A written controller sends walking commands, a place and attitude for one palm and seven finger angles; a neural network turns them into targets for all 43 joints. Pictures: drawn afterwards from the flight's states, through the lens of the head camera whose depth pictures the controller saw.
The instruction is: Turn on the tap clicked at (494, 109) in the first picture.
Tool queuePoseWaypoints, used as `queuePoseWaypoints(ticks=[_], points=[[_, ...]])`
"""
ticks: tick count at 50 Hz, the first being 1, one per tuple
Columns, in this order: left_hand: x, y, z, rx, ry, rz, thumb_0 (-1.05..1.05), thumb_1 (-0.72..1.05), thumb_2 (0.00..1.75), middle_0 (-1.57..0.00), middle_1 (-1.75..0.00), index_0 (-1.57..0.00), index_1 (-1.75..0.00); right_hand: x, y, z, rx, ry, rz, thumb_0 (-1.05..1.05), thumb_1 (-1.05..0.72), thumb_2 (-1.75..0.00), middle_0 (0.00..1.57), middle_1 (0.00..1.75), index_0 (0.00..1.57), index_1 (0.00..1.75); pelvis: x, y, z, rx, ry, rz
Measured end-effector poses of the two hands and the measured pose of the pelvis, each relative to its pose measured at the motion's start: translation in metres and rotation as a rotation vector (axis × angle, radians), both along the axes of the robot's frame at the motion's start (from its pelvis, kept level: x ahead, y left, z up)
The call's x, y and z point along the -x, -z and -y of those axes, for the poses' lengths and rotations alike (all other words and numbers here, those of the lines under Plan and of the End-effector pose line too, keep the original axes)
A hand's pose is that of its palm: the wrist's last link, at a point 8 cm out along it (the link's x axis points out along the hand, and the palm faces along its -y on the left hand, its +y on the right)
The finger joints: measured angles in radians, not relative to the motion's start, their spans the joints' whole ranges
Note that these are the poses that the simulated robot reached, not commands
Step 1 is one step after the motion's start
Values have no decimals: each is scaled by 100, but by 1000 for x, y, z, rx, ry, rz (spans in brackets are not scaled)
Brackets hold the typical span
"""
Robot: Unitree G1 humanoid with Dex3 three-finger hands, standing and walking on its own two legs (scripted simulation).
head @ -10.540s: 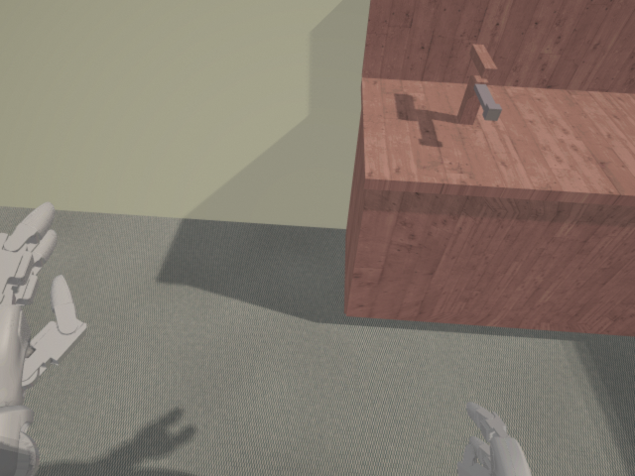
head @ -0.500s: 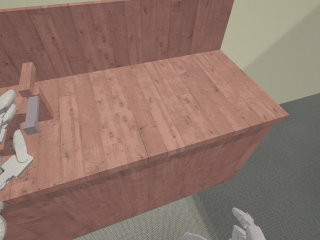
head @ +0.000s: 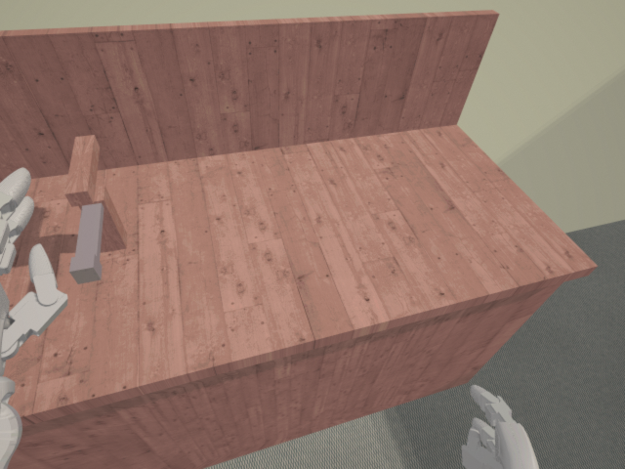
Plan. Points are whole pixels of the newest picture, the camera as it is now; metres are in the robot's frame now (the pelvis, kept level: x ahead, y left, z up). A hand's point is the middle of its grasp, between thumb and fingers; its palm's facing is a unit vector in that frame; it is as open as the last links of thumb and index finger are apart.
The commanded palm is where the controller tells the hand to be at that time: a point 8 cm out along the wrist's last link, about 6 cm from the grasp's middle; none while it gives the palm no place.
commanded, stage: come to a stop and stand still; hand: left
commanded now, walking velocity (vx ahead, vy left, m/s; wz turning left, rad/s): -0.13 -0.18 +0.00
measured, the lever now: (86, 268) +0.33 +0.33 +0.05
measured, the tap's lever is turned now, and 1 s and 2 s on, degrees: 0 0 0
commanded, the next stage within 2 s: look again from close up in 1.64 s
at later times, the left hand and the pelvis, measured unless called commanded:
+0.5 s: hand (1, 268) +0.23 +0.30 +0.20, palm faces +0.49 -0.77 -0.40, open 7.4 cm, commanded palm +0.15 +0.29 +0.18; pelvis -0.01 +0.01 +0.00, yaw +0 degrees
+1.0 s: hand out of the picture +0.18 +0.29 +0.17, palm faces +0.43 -0.84 -0.33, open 7.4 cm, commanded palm +0.12 +0.32 +0.18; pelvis -0.03 +0.03 +0.00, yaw +1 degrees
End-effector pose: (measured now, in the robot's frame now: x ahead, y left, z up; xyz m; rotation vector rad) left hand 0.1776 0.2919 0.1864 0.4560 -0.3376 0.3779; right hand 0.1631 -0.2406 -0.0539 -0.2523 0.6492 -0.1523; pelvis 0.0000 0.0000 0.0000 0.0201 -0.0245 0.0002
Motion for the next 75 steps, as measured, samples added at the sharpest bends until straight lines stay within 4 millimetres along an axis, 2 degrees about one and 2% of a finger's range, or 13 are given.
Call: queuePoseWaypoints(ticks=[4, 10, 20, 22, 25, 27, 33, 37, 42, 46, 57, 66, 75], points=[[-12, 0, -8, 12, -13, -14, 2, 89, 90, -21, -30, -21, -30, -7, 5, -22, -39, -31, -23, 2, -91, -90, 20, 30, 20, 30, -9, -3, -6, 24, -10, 7], [-19, -1, -4, 29, 26, -25, 2, 89, 90, -21, -30, -21, -30, -15, 7, -46, -79, -64, -46, 2, -90, -90, 20, 30, 21, 30, -15, -6, -11, 39, -6, -2], [-4, -2, -8, 20, 7, -67, 2, 89, 90, -21, -30, -21, -30, -18, 3, -43, -65, -56, -26, 2, -90, -90, 20, 30, 21, 30, -6, -7, -11, 38, -2, -3], [-6, -16, -21, -112, -7, -24, 2, 89, 90, -21, -30, -22, -30, -14, 5, -39, -28, -98, -29, 2, -90, -90, 20, 30, 21, 30, 1, -5, -8, 41, -15, -8], [-8, -22, -44, -77, -67, 44, 1, 89, 90, -21, -30, -22, -30, -3, 6, -34, -31, -115, -39, 2, -91, -90, 20, 30, 21, 30, 12, -5, -9, 30, 4, -2], [-4, -16, -40, -21, -68, 41, 2, 89, 90, -21, -30, -21, -30, 6, 5, -31, -45, -99, -18, 2, -91, -90, 20, 30, 21, 30, 17, -5, -13, 26, 12, 7], [20, 16, -5, 53, 70, -71, 2, 90, 90, -21, -30, -21, -30, 39, 4, -27, -43, -25, -8, 2, -91, -90, 20, 30, 21, 30, 27, -4, -21, 23, 19, 22], [30, 19, -14, 42, 54, -73, 2, 89, 90, -21, -30, -22, -30, 58, 7, -31, -26, -20, -52, 2, -91, -90, 20, 30, 20, 30, 34, -4, -22, 31, 7, 25], [37, 5, -33, 12, -10, 13, 2, 89, 90, -21, -30, -22, -30, 66, 12, -41, -31, -56, -76, 2, -91, -90, 20, 30, 20, 30, 39, -3, -25, 29, -8, 36], [40, -1, -34, 14, -13, 54, 2, 89, 90, -21, -30, -21, -30, 61, 12, -51, -44, -83, -67, 2, -90, -90, 20, 30, 21, 30, 37, -4, -29, 33, -14, 36], [28, 11, -42, 31, -2, -3, 2, 89, 90, -21, -30, -21, -30, 24, 1, -70, -47, -123, -15, 2, -90, -90, 20, 30, 21, 30, 22, -6, -38, 35, -23, 23], [13, 5, -46, 32, 4, 16, 2, 89, 90, -21, -30, -21, -30, -6, -6, -74, -31, -135, -7, 2, -90, -90, 20, 30, 21, 30, 7, -7, -42, 41, -29, 11], [2, 9, -47, 34, 14, -22, 2, 89, 90, -21, -30, -21, -30, -19, -6, -75, -26, -116, -21, 2, -90, -90, 20, 30, 21, 30, -3, -8, -44, 42, -32, 2]])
